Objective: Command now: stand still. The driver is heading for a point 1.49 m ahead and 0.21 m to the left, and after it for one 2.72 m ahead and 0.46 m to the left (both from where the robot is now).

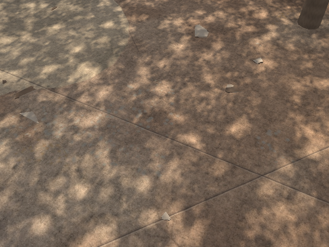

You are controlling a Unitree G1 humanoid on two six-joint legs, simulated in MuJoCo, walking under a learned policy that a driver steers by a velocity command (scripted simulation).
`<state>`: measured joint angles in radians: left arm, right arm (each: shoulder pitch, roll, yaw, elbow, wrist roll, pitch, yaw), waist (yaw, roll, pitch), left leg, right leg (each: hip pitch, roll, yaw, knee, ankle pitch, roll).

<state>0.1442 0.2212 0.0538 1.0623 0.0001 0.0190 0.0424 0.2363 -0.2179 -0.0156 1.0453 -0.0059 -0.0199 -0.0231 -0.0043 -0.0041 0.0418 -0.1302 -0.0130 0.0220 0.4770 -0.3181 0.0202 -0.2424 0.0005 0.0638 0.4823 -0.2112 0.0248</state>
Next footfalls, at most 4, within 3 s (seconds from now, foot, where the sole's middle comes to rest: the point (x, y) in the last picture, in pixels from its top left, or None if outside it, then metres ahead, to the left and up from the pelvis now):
1.54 right None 0.14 -0.15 -0.77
2.04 left None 0.49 0.09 -0.77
2.56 right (175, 178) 0.83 -0.03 -0.77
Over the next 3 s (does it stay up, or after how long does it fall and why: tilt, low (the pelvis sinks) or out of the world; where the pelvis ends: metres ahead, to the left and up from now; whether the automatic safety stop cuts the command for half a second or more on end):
stays up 0.84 0.08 0.00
